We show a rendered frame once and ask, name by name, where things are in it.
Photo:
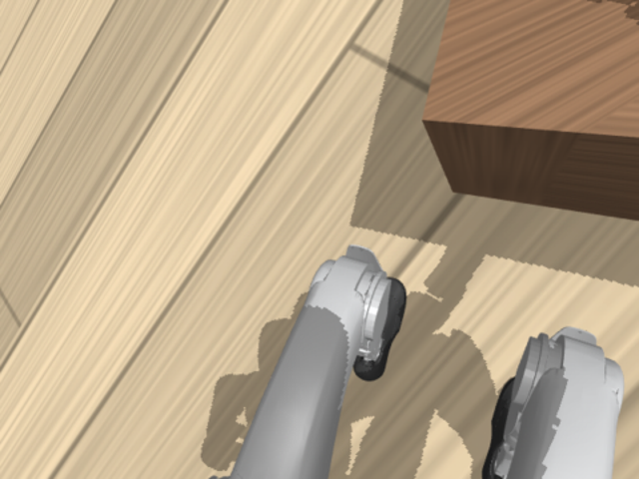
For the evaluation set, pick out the right robot foot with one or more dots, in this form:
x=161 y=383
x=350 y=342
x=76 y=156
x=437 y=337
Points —
x=498 y=425

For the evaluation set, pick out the left robot foot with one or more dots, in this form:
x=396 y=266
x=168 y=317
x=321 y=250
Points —
x=373 y=370

